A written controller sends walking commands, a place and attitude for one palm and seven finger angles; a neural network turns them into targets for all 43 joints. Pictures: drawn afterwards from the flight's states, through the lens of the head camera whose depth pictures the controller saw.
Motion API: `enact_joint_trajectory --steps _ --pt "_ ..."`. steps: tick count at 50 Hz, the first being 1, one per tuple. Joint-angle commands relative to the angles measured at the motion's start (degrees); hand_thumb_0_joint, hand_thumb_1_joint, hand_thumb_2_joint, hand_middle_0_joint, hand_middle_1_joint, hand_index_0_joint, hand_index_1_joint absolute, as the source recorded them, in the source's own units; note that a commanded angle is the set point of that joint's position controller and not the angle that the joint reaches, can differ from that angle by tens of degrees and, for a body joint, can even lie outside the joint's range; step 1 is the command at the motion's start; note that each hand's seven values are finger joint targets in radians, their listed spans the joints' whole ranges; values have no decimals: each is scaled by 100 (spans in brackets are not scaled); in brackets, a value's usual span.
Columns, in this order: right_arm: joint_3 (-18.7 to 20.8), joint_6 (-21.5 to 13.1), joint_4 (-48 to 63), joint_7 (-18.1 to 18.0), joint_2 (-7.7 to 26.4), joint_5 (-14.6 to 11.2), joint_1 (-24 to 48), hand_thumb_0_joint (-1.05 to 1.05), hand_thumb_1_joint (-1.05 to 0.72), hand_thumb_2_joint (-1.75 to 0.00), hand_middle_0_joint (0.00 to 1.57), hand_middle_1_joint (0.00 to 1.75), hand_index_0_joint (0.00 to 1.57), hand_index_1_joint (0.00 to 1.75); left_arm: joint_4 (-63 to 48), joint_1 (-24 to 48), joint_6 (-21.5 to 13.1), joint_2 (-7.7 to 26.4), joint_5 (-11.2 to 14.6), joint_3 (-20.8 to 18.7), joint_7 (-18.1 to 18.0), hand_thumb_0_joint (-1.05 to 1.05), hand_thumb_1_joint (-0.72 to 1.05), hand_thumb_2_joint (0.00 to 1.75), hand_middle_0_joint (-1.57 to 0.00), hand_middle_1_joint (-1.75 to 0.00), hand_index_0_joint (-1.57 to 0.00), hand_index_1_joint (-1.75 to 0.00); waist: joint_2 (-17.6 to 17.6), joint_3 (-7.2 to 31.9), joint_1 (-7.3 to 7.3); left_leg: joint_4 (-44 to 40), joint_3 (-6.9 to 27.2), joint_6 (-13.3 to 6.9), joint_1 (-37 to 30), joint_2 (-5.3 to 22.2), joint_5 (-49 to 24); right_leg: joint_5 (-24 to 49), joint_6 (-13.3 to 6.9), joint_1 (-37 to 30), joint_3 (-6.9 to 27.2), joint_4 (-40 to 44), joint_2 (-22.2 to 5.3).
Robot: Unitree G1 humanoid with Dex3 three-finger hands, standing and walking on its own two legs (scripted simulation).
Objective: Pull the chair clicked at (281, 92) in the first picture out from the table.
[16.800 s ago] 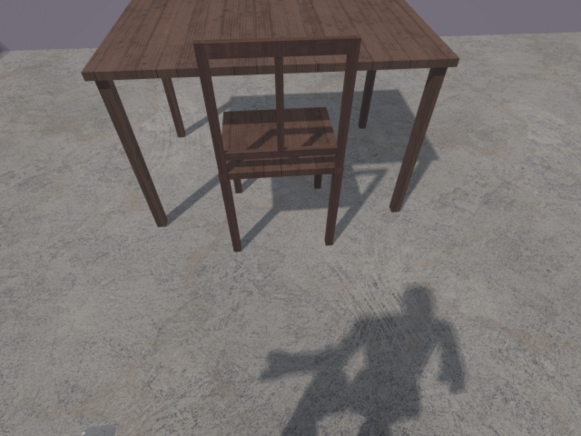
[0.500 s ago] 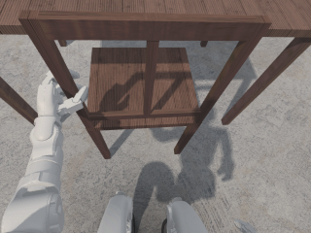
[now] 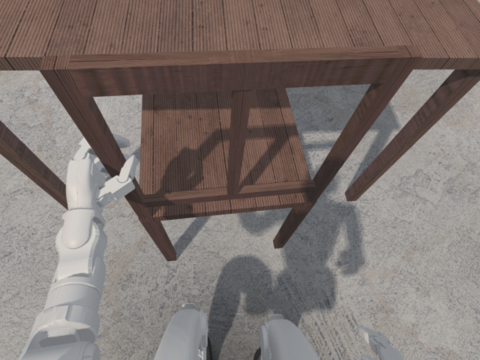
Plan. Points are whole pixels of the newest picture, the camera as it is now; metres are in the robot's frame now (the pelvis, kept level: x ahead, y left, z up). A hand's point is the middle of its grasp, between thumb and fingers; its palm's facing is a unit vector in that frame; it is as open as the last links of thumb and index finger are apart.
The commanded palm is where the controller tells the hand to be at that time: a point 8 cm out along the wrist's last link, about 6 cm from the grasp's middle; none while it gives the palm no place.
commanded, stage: hook a spindle and tug to test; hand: left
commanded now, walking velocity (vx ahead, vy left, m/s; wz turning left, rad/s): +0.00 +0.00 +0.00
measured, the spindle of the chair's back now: (236, 151) +0.45 +0.01 +0.03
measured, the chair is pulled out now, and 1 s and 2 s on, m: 0.02 0.09 0.21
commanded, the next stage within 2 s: step backward, pulling the chair out in 0.18 s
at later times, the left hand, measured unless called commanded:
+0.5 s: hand (128, 187) +0.38 +0.18 +0.04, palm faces +0.19 -0.97 -0.13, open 6.0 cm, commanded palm +0.36 +0.22 +0.03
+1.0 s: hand (144, 235) +0.30 +0.14 +0.04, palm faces +0.09 -0.98 -0.16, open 5.7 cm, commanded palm +0.29 +0.19 +0.04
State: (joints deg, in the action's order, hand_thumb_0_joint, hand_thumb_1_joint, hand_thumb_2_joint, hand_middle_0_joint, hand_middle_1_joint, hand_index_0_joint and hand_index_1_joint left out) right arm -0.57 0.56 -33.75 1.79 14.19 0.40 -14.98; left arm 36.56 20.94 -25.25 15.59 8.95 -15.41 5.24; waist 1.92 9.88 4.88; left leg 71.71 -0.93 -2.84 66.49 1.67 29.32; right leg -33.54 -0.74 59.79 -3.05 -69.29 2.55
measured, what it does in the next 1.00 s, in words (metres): rises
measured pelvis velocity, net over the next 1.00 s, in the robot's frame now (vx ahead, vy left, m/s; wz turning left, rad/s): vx -0.04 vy -0.01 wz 0.01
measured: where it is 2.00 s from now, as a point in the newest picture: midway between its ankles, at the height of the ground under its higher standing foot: outside the picture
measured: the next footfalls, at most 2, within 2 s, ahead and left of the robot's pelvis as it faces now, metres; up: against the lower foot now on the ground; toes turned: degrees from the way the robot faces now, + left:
right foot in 1.40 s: -0.03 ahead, -0.16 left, +0.00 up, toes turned -2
left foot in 1.66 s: -0.07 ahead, +0.12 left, +0.00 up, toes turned -1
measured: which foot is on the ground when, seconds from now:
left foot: down 0.00-1.00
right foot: down 0.00-1.00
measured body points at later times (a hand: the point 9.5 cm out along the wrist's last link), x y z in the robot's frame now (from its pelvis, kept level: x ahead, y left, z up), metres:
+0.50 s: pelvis +0.01 +0.00 +0.07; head +0.09 +0.01 +0.52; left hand +0.36 +0.23 +0.05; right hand +0.10 -0.24 -0.05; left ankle +0.04 +0.09 -0.63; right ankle -0.01 -0.12 -0.63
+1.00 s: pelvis -0.04 -0.01 +0.10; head +0.03 -0.01 +0.54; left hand +0.29 +0.20 +0.05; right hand +0.06 -0.26 -0.03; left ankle +0.04 +0.09 -0.63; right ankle -0.01 -0.12 -0.63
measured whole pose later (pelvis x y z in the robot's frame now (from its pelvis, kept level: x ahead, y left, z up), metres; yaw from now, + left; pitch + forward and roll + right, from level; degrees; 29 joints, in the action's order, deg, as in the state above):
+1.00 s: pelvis -0.04 -0.01 +0.10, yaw +1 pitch +4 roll -2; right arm -0.7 4.5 -38.0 -6.2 13.2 -3.8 -12.0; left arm 54.3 22.5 -12.1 10.5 4.6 -3.4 -5.7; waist 2.2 -6.2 2.8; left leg 33.3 -2.4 -1.3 27.4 1.1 10.6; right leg -12.7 -1.1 22.0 -0.9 -31.0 2.7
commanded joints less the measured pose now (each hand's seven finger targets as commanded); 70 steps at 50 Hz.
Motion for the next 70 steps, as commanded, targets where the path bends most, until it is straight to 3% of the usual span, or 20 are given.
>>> enact_joint_trajectory --steps 1,14,15,16,18,20,22,27,36,40,44,49,51,54,55,57,59,61,65,70 --pt "331 -163 504 -67 957 -12 -375 0 -90 -90 20 30 20 30 -1205 1055 -428 887 -123 82 138 0 90 90 -50 -145 -50 -145 354 2330 -17 -723 551 214 -2691 0 -2426 2160 -144 -447 71 740 -10" --pt "308 -243 489 -176 963 -29 -192 0 -90 -90 20 30 20 30 -1535 1651 -478 1042 -87 59 146 0 90 90 -50 -145 -50 -145 435 2404 19 -674 515 180 -2622 -46 -2003 1966 -144 -504 150 801 -39" --pt "254 210 834 -304 807 -318 -625 0 -90 -90 20 30 20 30 -2036 2072 217 2333 -676 -335 -539 0 90 90 -50 -145 -50 -145 907 3531 -345 -1770 371 76 -4414 -4 -2029 2222 -236 -2745 709 1881 -434" --pt "313 273 974 -449 739 -419 -635 0 -90 -90 20 30 20 30 -2838 2439 499 2082 -664 30 -787 0 90 90 -50 -145 -50 -145 1080 3738 -229 -2031 334 76 -5006 -46 -2453 3182 -151 -3250 754 2187 -451" --pt "266 380 854 -616 723 -437 -387 0 -90 -90 20 30 20 30 -1889 1527 1087 1545 -747 275 -1071 0 90 90 -50 -145 -50 -145 1144 2865 -153 -2408 539 111 -4906 82 -2709 3321 -128 -3033 600 2283 -500" --pt "169 492 634 -714 750 -443 -340 0 -90 -90 20 30 20 30 -650 1279 1485 1102 -756 616 -1204 0 90 90 -50 -145 -50 -145 318 1632 -111 -2817 685 -8 -4147 217 -2208 3095 -11 -3145 595 2707 -549" --pt "144 515 473 -798 867 -437 -294 0 -90 -90 20 30 20 30 -87 1853 1539 1164 -754 670 -1267 0 90 90 -50 -145 -50 -145 -107 982 -88 -3223 820 -46 -4032 399 -2158 3069 85 -3380 585 3070 -627" --pt "210 501 170 -852 890 -412 -411 0 -90 -90 20 30 20 30 794 2254 1322 1060 -848 863 -1221 0 90 90 -50 -145 -50 -145 630 1155 -160 -3565 839 15 -5221 605 -4233 4319 135 -3882 683 3493 -792" --pt "319 537 245 -773 865 -341 -108 0 -90 -90 20 30 20 30 687 1471 1193 805 -798 998 -1028 0 90 90 -50 -145 -50 -145 874 1423 -272 -4146 1165 28 -6105 1014 -5163 3403 -11 -4219 577 3665 -570" --pt "326 483 321 -766 863 -309 118 0 -90 -90 20 30 20 30 479 1426 1162 869 -773 944 -1030 0 90 90 -50 -145 -50 -145 1001 1138 -322 -4468 1200 -83 -5828 1142 -4171 2565 -52 -4245 583 3643 -520" --pt "293 341 273 -828 835 -359 218 0 -90 -90 20 30 20 30 537 1693 1136 792 -708 1094 -1054 0 90 90 -50 -145 -50 -145 518 765 -310 -4514 1043 -71 -5189 1014 -2662 2543 -122 -4431 803 3971 -698" --pt "304 100 50 -897 826 -434 134 0 -90 -90 20 30 20 30 835 2023 1059 925 -709 1209 -1167 0 90 90 -50 -145 -50 -145 -385 481 -199 -3469 395 323 -5499 141 -1121 2325 -444 -3756 1790 5180 -1750" --pt "278 29 -107 -919 802 -444 132 0 -90 -90 20 30 20 30 991 2036 1094 881 -742 1272 -1208 0 90 90 -50 -145 -50 -145 -479 421 -241 -3174 420 373 -5462 2 -1033 2660 -578 -3773 1847 5269 -2033" --pt "240 -66 -205 -962 841 -417 199 0 -90 -90 20 30 20 30 942 2155 1113 777 -751 1346 -1209 0 90 90 -50 -145 -50 -145 -573 593 -207 -3785 566 306 -5335 121 -2078 3425 -336 -4315 1283 4777 -1681" --pt "282 -70 -218 -971 925 -424 226 0 -90 -90 20 30 20 30 994 2133 1129 897 -759 1280 -1225 0 90 90 -50 -145 -50 -145 -356 438 -233 -3948 604 268 -5329 206 -2294 3284 -236 -4253 1217 4745 -1539" --pt "236 -86 -155 -953 912 -443 261 0 -90 -90 20 30 20 30 984 2120 1084 552 -685 1503 -1181 0 90 90 -50 -145 -50 -145 -259 429 -289 -4490 940 112 -5485 563 -1967 2122 -103 -4046 808 4463 -1086" --pt "204 -100 -88 -968 931 -372 385 0 -90 -90 20 30 20 30 823 2210 1041 364 -697 1561 -1177 0 90 90 -50 -145 -50 -145 567 578 -343 -5177 1659 -174 -5433 1104 -1984 1492 -2 -3990 495 3456 -554" --pt "214 -67 -95 -946 852 -244 407 0 -90 -90 20 30 20 30 735 2217 1062 388 -739 1460 -1203 0 90 90 -50 -145 -50 -145 1136 773 -391 -5378 2288 -385 -5922 1561 -2516 898 -24 -3541 540 2597 -442" --pt "217 -173 -168 -867 811 -156 186 0 -90 -90 20 30 20 30 792 2165 1047 468 -828 1308 -1215 0 90 90 -50 -145 -50 -145 709 911 -326 -4723 1871 -515 -6589 1589 -4311 856 -13 -3722 524 3087 -403" --pt "272 -320 -157 -810 888 -142 190 0 -90 -90 20 30 20 30 803 1939 1023 634 -916 1178 -1109 0 90 90 -50 -145 -50 -145 1295 560 -336 -4566 1511 -309 -5902 1291 -3150 1518 -54 -4295 372 4022 -362"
